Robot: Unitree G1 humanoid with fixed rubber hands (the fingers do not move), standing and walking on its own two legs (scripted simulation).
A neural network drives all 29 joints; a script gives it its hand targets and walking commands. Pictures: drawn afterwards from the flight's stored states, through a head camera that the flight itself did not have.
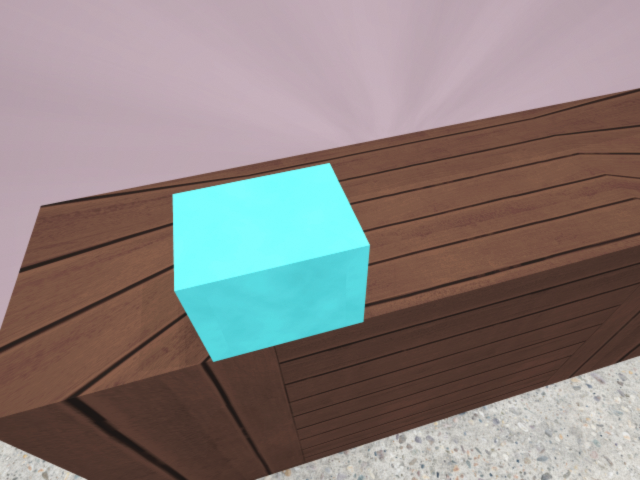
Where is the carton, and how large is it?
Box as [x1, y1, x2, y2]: [173, 163, 369, 361]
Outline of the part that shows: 329,163 173,194 174,291 213,361 361,322 363,320 369,244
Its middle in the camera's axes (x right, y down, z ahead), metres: -0.07 +0.03 +0.57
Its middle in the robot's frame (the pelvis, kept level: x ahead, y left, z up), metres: +0.43 +0.08 +0.04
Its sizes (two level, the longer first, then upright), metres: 0.230 0.172 0.178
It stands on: a pedestal, 0.72 m high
